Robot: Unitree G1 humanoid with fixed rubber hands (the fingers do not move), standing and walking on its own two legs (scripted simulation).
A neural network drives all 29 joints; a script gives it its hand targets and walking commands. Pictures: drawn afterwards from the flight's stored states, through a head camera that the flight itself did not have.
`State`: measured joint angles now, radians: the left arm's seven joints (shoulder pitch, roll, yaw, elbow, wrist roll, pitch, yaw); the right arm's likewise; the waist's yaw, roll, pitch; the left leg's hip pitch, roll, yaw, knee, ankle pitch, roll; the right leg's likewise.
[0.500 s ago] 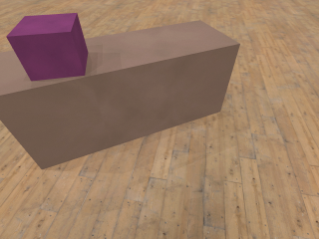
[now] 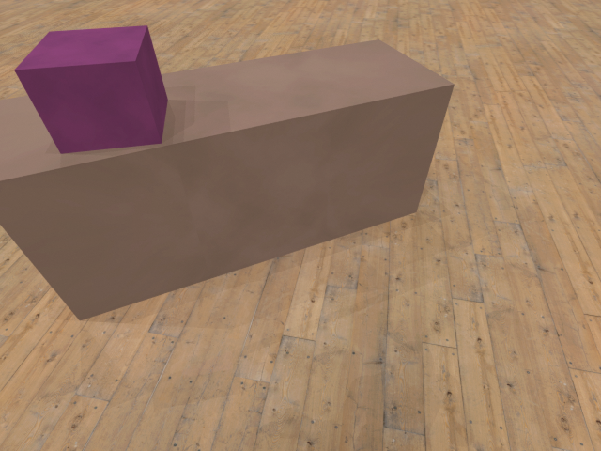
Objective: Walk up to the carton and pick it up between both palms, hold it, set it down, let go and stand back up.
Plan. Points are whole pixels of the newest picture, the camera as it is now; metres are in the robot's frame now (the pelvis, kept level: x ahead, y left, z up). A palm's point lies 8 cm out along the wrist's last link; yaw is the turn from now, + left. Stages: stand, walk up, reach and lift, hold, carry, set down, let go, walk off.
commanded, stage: stand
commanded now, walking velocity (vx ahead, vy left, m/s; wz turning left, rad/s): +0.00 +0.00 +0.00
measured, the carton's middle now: (105, 87) +1.11 +0.60 +0.00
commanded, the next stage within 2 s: none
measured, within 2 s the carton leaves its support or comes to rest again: neither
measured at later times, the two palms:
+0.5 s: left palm out of the picture +0.08 +0.26 -0.10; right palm out of the picture +0.08 -0.26 -0.10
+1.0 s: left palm out of the picture +0.07 +0.26 -0.11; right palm out of the picture +0.08 -0.26 -0.10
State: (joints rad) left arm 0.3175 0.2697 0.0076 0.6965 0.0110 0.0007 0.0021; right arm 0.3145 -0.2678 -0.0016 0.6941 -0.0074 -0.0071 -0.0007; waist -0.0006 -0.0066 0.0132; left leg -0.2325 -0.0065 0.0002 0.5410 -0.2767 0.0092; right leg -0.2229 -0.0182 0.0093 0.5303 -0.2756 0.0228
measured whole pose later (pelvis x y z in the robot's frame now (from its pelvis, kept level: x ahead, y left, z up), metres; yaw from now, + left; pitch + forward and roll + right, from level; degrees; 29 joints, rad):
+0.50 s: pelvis +0.00 +0.00 +0.00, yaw +0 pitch -2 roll +0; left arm 0.32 0.27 0.01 0.72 0.01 0.00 0.00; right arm 0.32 -0.27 0.00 0.71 -0.01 -0.01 0.00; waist 0.00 -0.01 0.02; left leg -0.23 -0.01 0.00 0.53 -0.27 0.01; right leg -0.22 -0.02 0.01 0.52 -0.27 0.02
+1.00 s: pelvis +0.00 +0.00 +0.00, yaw +0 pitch -2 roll +0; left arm 0.33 0.27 0.00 0.74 0.01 0.00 0.01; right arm 0.32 -0.27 0.00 0.74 -0.01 -0.01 -0.01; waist 0.00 -0.01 0.02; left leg -0.22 -0.01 -0.01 0.52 -0.27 0.01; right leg -0.21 -0.02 0.00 0.51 -0.27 0.02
